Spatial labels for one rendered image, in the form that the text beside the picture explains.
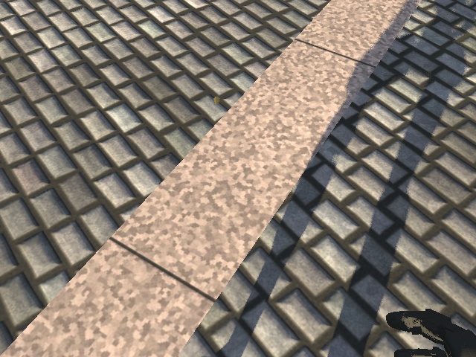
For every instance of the robot right hand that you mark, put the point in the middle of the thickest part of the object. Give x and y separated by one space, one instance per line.
436 327

